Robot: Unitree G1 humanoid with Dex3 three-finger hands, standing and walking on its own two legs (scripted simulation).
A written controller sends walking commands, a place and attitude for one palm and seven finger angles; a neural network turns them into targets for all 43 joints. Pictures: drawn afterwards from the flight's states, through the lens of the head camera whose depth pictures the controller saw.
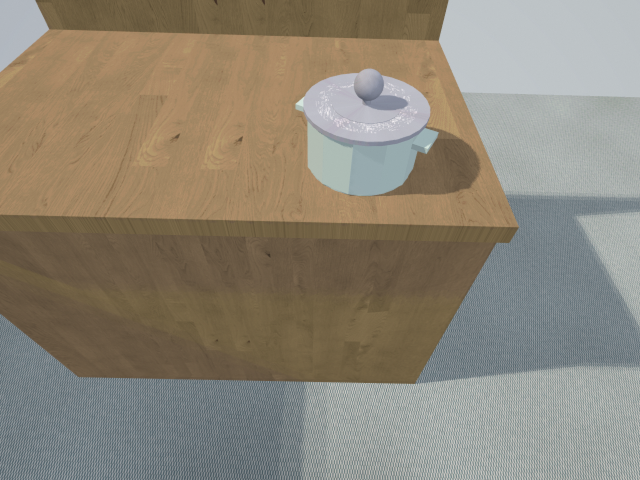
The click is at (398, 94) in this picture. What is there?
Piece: lid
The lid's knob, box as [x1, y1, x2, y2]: [354, 69, 383, 100]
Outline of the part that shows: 364,69 356,76 354,81 354,89 359,97 365,100 370,100 378,96 383,87 383,80 381,75 376,70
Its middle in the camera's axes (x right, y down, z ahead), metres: +0.07 -0.24 +0.61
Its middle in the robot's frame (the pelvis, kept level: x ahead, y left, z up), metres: +0.65 -0.03 +0.17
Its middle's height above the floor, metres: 0.94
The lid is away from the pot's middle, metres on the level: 0.00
